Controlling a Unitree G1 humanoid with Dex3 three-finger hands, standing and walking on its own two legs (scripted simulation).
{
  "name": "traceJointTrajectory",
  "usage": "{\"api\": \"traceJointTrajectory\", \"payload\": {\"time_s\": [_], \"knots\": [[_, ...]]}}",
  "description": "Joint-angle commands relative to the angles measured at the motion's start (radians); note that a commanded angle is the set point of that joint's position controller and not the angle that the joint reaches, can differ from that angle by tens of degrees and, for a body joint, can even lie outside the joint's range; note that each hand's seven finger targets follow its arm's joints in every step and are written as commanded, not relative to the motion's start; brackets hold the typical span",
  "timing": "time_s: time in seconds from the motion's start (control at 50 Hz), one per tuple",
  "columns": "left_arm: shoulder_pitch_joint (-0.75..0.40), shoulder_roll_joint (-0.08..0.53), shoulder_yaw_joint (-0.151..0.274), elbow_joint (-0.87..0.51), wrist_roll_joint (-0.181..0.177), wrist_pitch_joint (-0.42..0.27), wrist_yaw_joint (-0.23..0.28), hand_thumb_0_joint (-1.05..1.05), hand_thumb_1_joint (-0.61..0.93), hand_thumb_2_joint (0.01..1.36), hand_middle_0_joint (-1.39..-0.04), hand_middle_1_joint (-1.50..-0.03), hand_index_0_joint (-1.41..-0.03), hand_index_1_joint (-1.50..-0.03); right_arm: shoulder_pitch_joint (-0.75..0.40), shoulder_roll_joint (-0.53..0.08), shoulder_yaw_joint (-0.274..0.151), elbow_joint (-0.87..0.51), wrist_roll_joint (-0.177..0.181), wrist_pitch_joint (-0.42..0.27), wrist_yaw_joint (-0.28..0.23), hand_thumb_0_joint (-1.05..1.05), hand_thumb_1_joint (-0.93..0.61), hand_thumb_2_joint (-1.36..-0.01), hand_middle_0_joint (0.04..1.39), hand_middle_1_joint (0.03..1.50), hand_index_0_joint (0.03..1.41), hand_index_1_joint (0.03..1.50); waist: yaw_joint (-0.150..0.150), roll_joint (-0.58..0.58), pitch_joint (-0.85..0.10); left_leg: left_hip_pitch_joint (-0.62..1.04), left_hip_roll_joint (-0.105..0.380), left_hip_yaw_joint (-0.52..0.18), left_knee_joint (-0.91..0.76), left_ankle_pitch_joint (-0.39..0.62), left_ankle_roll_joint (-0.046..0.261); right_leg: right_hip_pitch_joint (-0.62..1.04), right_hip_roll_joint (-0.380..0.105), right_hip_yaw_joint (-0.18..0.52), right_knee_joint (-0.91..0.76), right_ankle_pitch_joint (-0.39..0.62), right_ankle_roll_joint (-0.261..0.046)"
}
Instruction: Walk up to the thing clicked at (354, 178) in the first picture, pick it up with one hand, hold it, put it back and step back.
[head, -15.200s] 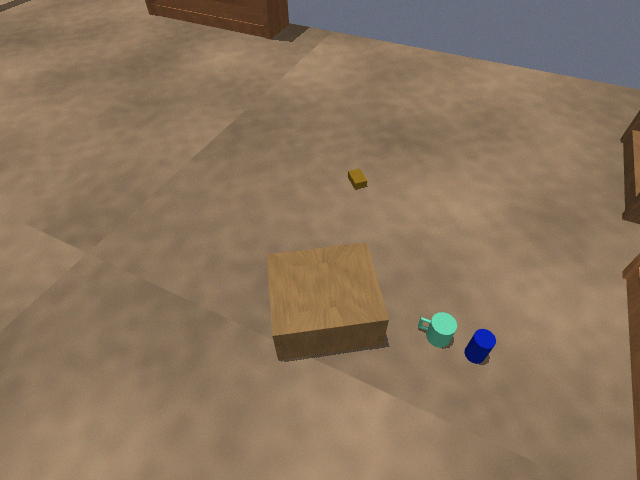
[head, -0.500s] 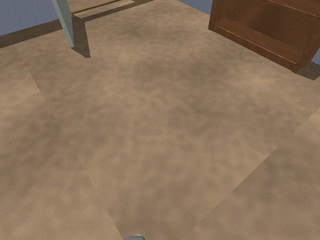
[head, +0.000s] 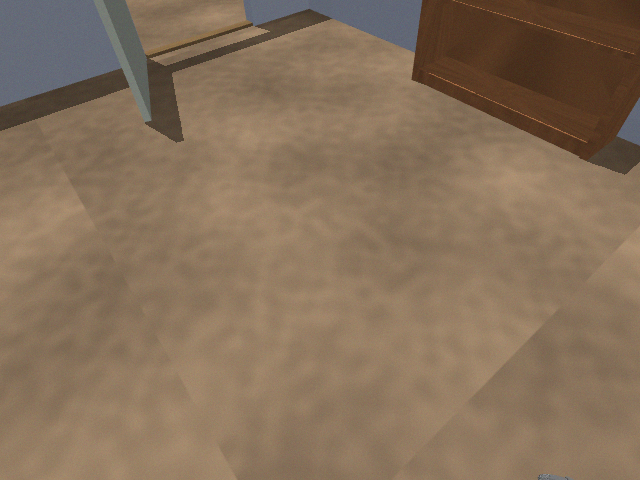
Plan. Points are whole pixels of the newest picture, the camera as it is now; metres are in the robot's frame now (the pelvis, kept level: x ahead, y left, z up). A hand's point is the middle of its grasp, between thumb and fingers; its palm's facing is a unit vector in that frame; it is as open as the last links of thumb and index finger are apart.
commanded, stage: walk up
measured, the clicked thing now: out of the picture -0.01 -1.08 -0.75
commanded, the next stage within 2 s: stand in 0.56 s
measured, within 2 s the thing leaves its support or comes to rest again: neither
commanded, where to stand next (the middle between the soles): +0.07 +0.00 m, yaw +1 degrees
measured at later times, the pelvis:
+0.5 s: pelvis +0.02 +0.01 +0.01, yaw -1 degrees
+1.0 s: pelvis +0.03 +0.01 +0.01, yaw +0 degrees
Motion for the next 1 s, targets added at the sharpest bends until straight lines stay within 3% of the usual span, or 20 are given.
{"api": "traceJointTrajectory", "payload": {"time_s": [0.0,0.06,0.18,0.24,0.42,0.56,0.62,0.66,0.74,0.98], "knots": [[-0.098,0.216,0.037,-0.061,-0.007,-0.029,0.014,0.0,0.9,0.9,-0.2,-0.3,-0.2,-0.3,-0.044,-0.215,-0.046,-0.026,0.0,-0.026,-0.018,0.0,-0.9,-0.9,0.2,0.3,0.2,0.3,-0.024,-0.072,-0.042,0.129,0.077,-0.103,-0.099,-0.017,0.039,-0.096,-0.116,0.114,-0.173,0.092,-0.046],[-0.1,0.216,0.037,-0.051,-0.006,-0.024,0.014,0.0,0.9,0.9,-0.2,-0.3,-0.2,-0.3,-0.055,-0.212,-0.046,-0.009,-0.002,-0.025,-0.02,0.0,-0.9,-0.9,0.2,0.3,0.2,0.3,-0.018,-0.073,-0.057,0.149,0.081,-0.096,-0.108,0.022,0.036,-0.072,-0.12,0.109,-0.189,0.109,-0.044],[-0.106,0.212,0.04,-0.036,-0.009,-0.019,0.019,0.0,0.9,0.9,-0.2,-0.3,-0.2,-0.3,-0.06,-0.204,-0.042,0.014,-0.003,-0.024,-0.023,0.0,-0.9,-0.9,0.2,0.3,0.2,0.3,-0.009,-0.049,-0.109,0.176,0.088,-0.077,-0.102,0.189,0.036,0.023,-0.12,0.081,-0.185,0.265,-0.031],[-0.132,0.208,0.042,-0.034,-0.012,-0.013,0.02,0.0,0.9,0.9,-0.2,-0.3,-0.2,-0.3,-0.049,-0.204,-0.045,0.028,-0.005,-0.024,-0.028,0.0,-0.9,-0.9,0.2,0.3,0.2,0.3,-0.015,-0.029,-0.115,0.175,0.093,-0.08,-0.119,0.218,0.032,0.041,-0.12,0.074,-0.186,0.26,-0.033],[-0.149,0.197,0.036,-0.022,-0.006,-0.004,0.016,0.0,0.9,0.9,-0.2,-0.3,-0.2,-0.3,-0.063,-0.212,-0.048,0.036,-0.008,-0.024,-0.029,0.0,-0.9,-0.9,0.2,0.3,0.2,0.3,-0.018,0.017,-0.083,0.147,0.101,-0.101,-0.185,0.068,0.033,0.038,-0.109,0.071,-0.207,0.165,-0.033],[-0.134,0.189,0.038,-0.014,0.004,-0.006,0.013,0.0,0.9,0.9,-0.2,-0.3,-0.2,-0.3,-0.063,-0.215,-0.053,0.041,-0.007,-0.024,-0.03,0.0,-0.9,-0.9,0.2,0.3,0.2,0.3,-0.018,0.005,-0.085,0.154,0.109,-0.119,-0.213,0.023,0.025,0.021,-0.115,0.074,-0.215,0.129,-0.027],[-0.138,0.191,0.037,-0.018,0.001,-0.013,0.015,0.0,0.9,0.9,-0.2,-0.3,-0.2,-0.3,-0.069,-0.212,-0.054,0.042,-0.006,-0.027,-0.028,0.0,-0.9,-0.9,0.2,0.3,0.2,0.3,-0.018,-0.02,-0.106,0.2,0.108,-0.104,-0.175,0.153,0.027,0.02,-0.126,0.079,-0.22,0.176,-0.026],[-0.135,0.191,0.035,-0.017,0.001,-0.014,0.016,0.0,0.9,0.9,-0.2,-0.3,-0.2,-0.3,-0.067,-0.208,-0.054,0.045,-0.005,-0.025,-0.027,0.0,-0.9,-0.9,0.2,0.3,0.2,0.3,-0.022,-0.025,-0.092,0.197,0.104,-0.105,-0.18,0.108,0.025,-0.003,-0.122,0.076,-0.23,0.138,-0.022],[-0.138,0.192,0.035,-0.025,0.001,-0.016,0.019,0.0,0.9,0.9,-0.2,-0.3,-0.2,-0.3,-0.065,-0.21,-0.056,0.045,-0.006,-0.021,-0.027,0.0,-0.9,-0.9,0.2,0.3,0.2,0.3,-0.026,-0.037,-0.123,0.214,0.108,-0.095,-0.156,0.196,0.031,0.024,-0.129,0.075,-0.227,0.202,-0.022],[-0.099,0.201,0.037,-0.025,0.003,-0.014,0.024,0.0,0.9,0.9,-0.2,-0.3,-0.2,-0.3,-0.078,-0.199,-0.053,0.043,-0.005,-0.015,-0.026,0.0,-0.9,-0.9,0.2,0.3,0.2,0.3,-0.019,-0.033,-0.109,0.225,0.105,-0.09,-0.151,0.198,0.033,0.023,-0.132,0.069,-0.232,0.217,-0.021]]}}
